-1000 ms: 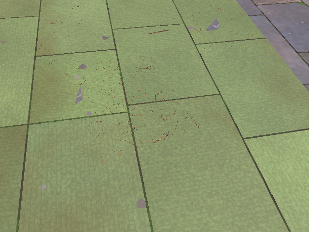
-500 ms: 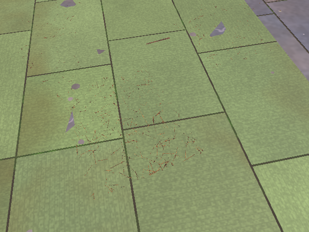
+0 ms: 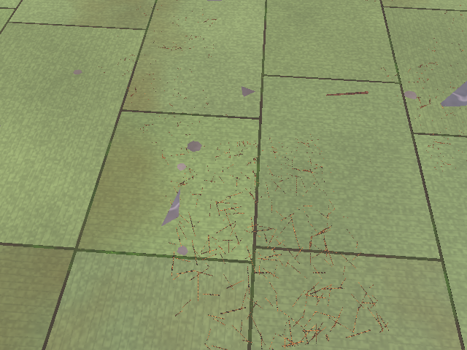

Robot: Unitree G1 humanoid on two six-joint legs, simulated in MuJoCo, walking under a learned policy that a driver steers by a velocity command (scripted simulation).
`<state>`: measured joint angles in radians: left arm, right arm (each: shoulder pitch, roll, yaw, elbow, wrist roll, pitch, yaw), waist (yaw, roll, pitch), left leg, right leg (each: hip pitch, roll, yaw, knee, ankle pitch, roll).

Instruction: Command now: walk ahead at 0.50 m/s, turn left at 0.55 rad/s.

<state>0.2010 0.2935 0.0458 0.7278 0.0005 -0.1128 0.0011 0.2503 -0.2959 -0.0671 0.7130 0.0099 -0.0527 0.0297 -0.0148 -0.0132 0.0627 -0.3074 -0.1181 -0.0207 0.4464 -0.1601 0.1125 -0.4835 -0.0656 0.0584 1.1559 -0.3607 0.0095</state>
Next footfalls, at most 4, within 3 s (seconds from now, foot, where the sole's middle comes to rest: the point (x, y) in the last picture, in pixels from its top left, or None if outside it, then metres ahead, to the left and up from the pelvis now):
0.30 right None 0.37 -0.14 -0.77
0.74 left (186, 318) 0.53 0.15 -0.77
1.02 right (276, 314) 0.54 -0.11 -0.77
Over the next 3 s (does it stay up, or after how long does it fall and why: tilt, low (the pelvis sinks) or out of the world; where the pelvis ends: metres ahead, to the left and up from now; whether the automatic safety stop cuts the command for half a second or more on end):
stays up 0.51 0.02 0.00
